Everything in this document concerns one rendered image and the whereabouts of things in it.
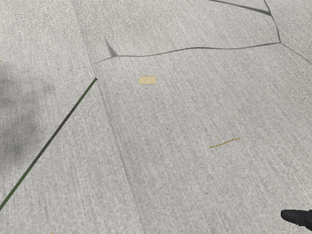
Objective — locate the robot right hand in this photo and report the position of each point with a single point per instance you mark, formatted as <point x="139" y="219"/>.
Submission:
<point x="298" y="217"/>

